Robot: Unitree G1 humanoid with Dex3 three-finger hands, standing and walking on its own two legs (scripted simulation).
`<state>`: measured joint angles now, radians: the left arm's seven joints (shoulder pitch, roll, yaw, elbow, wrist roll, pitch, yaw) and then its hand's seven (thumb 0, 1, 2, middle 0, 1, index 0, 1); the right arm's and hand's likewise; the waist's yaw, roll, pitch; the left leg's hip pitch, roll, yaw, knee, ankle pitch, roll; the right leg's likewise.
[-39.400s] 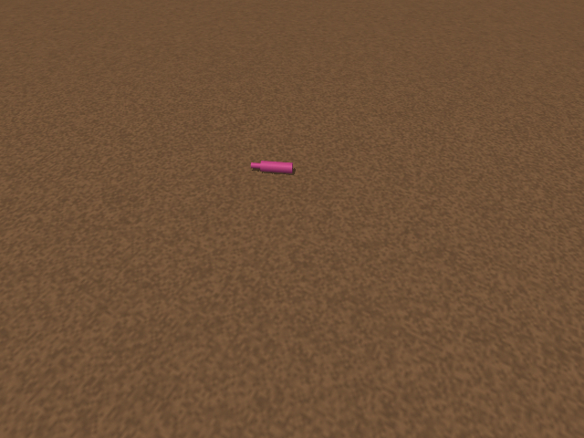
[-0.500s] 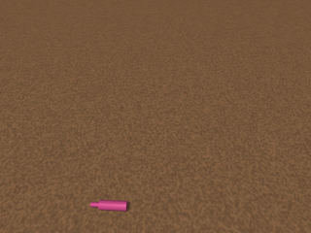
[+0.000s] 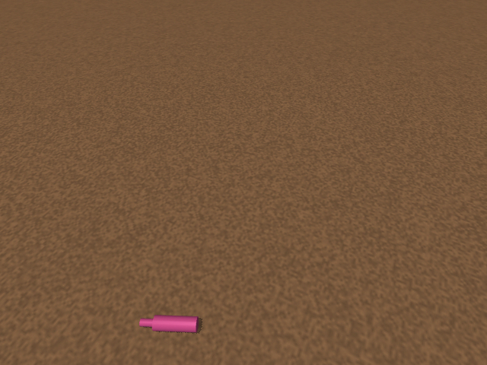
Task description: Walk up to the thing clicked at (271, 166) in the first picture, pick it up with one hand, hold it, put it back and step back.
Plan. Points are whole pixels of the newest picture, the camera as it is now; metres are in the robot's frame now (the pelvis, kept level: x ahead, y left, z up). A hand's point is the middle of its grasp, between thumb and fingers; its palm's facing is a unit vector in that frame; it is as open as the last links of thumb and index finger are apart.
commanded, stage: stand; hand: left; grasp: from above
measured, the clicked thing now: (168, 323) +0.42 +0.31 -0.75
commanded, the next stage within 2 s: step back in 0.06 s
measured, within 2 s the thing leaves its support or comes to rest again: neither
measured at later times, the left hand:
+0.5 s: hand out of the picture +0.08 +0.31 -0.18, palm faces -0.04 -0.93 -0.36, open 7.4 cm
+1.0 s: hand out of the picture -0.06 +0.30 -0.15, palm faces -0.04 -0.92 -0.40, open 7.4 cm
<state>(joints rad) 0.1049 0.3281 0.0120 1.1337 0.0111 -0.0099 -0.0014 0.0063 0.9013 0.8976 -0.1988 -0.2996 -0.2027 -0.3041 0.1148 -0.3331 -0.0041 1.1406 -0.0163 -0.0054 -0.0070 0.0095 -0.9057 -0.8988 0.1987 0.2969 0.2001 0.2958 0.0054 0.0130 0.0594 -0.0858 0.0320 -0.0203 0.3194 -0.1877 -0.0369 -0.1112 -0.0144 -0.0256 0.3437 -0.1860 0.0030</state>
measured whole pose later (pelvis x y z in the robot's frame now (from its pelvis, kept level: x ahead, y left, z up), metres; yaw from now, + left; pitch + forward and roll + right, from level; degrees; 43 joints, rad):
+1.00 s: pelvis -0.19 +0.05 -0.02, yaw -2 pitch -2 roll +0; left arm 0.13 0.35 0.06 0.80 0.03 0.04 0.01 0.01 0.90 0.90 -0.20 -0.30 -0.21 -0.30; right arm 0.17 -0.41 -0.04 0.88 0.00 0.04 -0.03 0.01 -0.91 -0.90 0.20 0.30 0.20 0.30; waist 0.01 0.02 0.17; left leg -0.38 -0.10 -0.11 1.03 -0.51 -0.02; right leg -0.32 -0.01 0.01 0.60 -0.25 -0.01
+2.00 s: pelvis -0.52 +0.04 -0.02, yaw +0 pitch -3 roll +0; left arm 0.09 0.39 0.07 0.79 0.01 0.08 0.02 0.01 0.90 0.90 -0.20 -0.30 -0.20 -0.30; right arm 0.21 -0.35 -0.03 0.89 -0.04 0.03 -0.02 0.01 -0.90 -0.90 0.20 0.30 0.20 0.30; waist -0.01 -0.04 0.18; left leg -0.30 -0.02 -0.02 0.64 -0.29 0.03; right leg -0.50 0.09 0.12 1.17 -0.54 -0.01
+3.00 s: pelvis -0.63 +0.02 -0.02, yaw +2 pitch -3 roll +1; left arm 0.17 0.36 0.04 1.01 0.01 -0.01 -0.01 0.01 0.90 0.90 -0.20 -0.30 -0.21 -0.30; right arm 0.18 -0.37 -0.05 1.04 -0.03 -0.02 0.00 0.01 -0.91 -0.90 0.20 0.30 0.20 0.30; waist 0.03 -0.01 0.07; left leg -0.27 -0.02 -0.01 0.57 -0.25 0.00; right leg -0.23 -0.06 -0.03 0.61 -0.35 0.01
